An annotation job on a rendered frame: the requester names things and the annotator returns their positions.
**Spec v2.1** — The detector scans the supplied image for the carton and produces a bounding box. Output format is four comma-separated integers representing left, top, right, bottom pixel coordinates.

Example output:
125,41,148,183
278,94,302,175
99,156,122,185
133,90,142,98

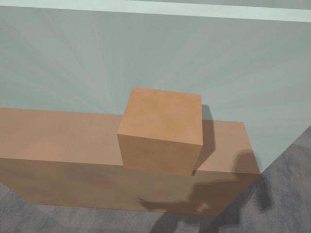
117,87,203,177

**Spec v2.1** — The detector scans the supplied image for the pedestal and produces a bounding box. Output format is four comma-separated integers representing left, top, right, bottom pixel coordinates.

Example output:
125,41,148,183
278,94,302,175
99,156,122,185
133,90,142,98
0,108,260,216

